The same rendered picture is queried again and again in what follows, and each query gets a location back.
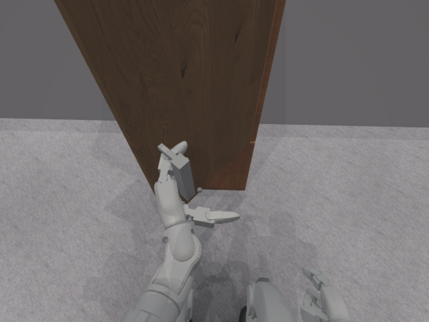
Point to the cupboard door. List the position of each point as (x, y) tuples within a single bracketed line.
[(177, 70)]

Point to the right robot hand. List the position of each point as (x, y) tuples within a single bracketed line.
[(329, 304)]

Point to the left robot thigh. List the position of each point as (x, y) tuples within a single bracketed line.
[(186, 312)]

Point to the robot thigh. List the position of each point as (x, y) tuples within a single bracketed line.
[(186, 312), (267, 303)]

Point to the right robot thigh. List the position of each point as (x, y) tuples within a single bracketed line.
[(267, 303)]

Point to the left robot hand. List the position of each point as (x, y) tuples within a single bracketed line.
[(170, 206)]

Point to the robot left forearm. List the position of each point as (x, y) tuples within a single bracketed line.
[(166, 292)]

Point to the handle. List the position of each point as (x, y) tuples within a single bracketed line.
[(182, 172)]

